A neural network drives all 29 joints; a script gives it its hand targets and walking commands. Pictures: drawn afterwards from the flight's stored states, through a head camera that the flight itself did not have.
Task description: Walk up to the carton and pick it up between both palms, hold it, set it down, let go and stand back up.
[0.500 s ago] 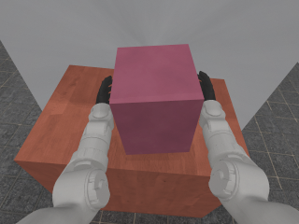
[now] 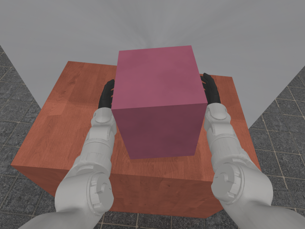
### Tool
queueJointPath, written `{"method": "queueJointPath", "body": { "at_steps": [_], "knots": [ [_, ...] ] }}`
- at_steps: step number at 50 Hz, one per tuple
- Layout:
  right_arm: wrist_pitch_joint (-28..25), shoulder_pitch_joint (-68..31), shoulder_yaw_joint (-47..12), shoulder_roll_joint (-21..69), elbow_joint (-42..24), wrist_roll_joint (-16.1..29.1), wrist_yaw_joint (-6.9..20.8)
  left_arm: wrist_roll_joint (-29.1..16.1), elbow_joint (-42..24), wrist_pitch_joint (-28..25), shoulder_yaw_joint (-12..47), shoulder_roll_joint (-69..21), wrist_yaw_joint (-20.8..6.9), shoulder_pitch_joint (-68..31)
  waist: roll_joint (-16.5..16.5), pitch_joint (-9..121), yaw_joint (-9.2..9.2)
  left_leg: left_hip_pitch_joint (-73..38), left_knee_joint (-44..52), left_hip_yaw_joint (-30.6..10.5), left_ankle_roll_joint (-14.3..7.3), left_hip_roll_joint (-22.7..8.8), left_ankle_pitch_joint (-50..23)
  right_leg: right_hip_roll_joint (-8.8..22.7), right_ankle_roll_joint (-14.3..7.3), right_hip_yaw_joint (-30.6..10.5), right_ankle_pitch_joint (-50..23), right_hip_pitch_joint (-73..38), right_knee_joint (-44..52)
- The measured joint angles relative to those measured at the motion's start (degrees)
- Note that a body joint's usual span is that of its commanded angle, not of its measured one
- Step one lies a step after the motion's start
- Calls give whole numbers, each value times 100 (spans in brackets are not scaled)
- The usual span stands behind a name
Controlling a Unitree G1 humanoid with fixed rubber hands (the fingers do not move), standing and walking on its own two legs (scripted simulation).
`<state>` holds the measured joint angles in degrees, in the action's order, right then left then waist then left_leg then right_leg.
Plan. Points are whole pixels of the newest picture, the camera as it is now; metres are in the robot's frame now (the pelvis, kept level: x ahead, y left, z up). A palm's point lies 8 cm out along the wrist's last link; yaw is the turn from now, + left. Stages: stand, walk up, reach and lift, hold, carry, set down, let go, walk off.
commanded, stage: set down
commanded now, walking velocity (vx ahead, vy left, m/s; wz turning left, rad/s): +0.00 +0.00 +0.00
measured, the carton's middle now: (158, 106) +0.43 -0.01 +0.05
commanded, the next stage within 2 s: none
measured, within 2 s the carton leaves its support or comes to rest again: rests again in 1.22 s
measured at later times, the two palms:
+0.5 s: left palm (108, 112) +0.40 +0.14 +0.05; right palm (211, 108) +0.40 -0.15 +0.08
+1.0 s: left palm (109, 117) +0.39 +0.14 +0.03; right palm (209, 114) +0.40 -0.15 +0.06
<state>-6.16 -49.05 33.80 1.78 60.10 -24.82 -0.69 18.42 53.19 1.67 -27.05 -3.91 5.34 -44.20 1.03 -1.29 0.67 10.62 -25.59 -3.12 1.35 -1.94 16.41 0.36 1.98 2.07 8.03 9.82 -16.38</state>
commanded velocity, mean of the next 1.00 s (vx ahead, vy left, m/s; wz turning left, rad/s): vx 0.00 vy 0.00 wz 0.00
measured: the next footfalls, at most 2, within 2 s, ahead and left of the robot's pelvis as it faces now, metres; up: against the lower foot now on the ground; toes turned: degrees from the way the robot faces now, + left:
none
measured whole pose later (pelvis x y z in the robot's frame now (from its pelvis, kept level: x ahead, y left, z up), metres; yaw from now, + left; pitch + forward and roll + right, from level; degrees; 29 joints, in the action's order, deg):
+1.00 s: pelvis +0.00 +0.00 +0.00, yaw +0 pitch +3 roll -2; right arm -13.0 -45.2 38.2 3.8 60.1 -29.9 -0.7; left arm 20.5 56.6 -7.3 -29.2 -4.7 5.2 -41.7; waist 1.0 -3.3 0.7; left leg 12.0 -25.6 -2.3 1.3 -2.1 16.5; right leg 0.4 2.0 2.1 8.2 11.3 -16.6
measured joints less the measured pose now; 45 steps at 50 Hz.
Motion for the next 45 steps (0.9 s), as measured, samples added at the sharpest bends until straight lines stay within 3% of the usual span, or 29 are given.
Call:
{"method": "queueJointPath", "body": {
  "at_steps": [45],
  "knots": [
    [-549, 372, 397, 191, -5, -466, -1, 209, 335, -748, -211, -82, -30, 245, 0, -209, 0, 67, 2, 74, 0, -19, 15, 0, 5, 0, 21, 72, -10]
  ]
}}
